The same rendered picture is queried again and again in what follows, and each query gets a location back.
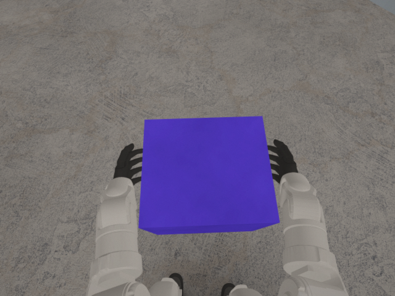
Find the robot left hand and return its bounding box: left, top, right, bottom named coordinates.
left=113, top=143, right=143, bottom=185

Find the right robot forearm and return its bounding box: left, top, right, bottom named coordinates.
left=279, top=173, right=349, bottom=296

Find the right robot upper arm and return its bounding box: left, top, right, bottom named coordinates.
left=278, top=276, right=347, bottom=296

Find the left robot upper arm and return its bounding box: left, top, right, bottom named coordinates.
left=92, top=281, right=150, bottom=296

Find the robot left thigh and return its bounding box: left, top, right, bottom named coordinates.
left=148, top=281, right=182, bottom=296

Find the left robot forearm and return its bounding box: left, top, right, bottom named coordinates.
left=85, top=177, right=143, bottom=296

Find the carton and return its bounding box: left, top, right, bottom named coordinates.
left=138, top=116, right=280, bottom=235

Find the left robot foot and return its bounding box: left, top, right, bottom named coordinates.
left=169, top=273, right=183, bottom=296

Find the robot right hand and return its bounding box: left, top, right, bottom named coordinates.
left=267, top=139, right=298, bottom=184

